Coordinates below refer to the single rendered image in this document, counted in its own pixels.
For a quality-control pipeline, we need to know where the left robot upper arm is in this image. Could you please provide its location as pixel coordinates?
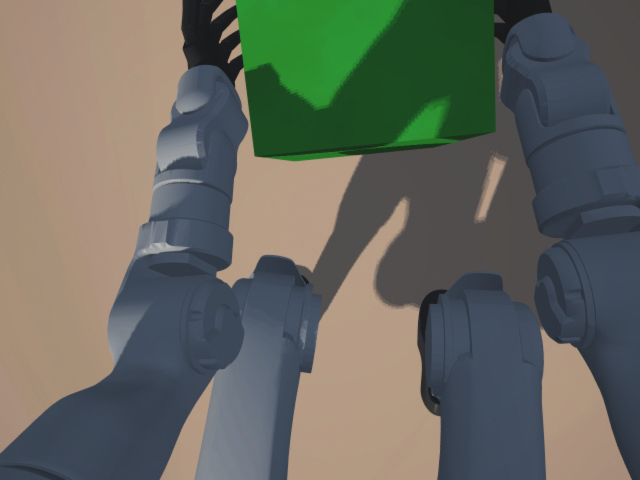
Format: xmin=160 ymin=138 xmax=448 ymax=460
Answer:
xmin=0 ymin=274 xmax=245 ymax=480

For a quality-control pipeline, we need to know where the robot left thigh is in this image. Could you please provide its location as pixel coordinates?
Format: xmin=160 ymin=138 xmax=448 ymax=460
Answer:
xmin=194 ymin=271 xmax=322 ymax=480

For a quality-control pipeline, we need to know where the carton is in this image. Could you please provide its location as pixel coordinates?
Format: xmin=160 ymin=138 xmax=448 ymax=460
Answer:
xmin=236 ymin=0 xmax=496 ymax=161

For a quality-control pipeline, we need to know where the right robot upper arm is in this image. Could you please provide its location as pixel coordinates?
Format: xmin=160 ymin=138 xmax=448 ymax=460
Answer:
xmin=534 ymin=231 xmax=640 ymax=480

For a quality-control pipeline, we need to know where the robot right forearm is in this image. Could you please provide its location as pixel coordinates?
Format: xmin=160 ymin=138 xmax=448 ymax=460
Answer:
xmin=500 ymin=13 xmax=640 ymax=240

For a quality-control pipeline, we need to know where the right robot shin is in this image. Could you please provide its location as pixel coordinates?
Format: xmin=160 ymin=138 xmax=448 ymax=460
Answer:
xmin=431 ymin=271 xmax=544 ymax=401

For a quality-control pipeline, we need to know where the right robot hand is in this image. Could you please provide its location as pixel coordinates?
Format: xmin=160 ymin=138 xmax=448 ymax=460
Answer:
xmin=494 ymin=0 xmax=552 ymax=44

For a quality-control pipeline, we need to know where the left robot hand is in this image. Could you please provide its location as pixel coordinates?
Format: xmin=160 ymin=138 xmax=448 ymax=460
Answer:
xmin=181 ymin=0 xmax=244 ymax=87

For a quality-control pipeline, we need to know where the robot left forearm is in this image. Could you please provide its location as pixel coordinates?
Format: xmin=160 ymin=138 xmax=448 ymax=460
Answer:
xmin=107 ymin=65 xmax=248 ymax=349

